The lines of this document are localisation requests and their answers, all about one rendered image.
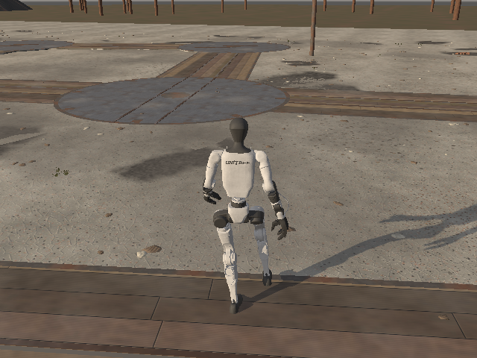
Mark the left robot forearm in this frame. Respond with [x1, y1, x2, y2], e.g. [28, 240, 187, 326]
[203, 178, 212, 197]

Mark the right robot foot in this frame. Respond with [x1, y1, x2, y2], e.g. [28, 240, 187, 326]
[262, 269, 272, 286]

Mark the robot left upper arm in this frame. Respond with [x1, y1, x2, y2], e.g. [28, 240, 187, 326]
[203, 150, 223, 189]

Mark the robot right upper arm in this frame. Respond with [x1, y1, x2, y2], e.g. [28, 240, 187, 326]
[254, 150, 275, 192]

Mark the robot torso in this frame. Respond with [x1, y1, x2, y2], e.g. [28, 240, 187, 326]
[221, 147, 256, 224]

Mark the left robot hand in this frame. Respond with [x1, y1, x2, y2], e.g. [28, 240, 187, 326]
[203, 191, 221, 204]

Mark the right robot hand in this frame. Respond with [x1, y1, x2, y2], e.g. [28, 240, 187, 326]
[271, 217, 288, 240]

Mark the right robot forearm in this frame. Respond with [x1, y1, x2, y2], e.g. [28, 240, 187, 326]
[268, 181, 285, 219]

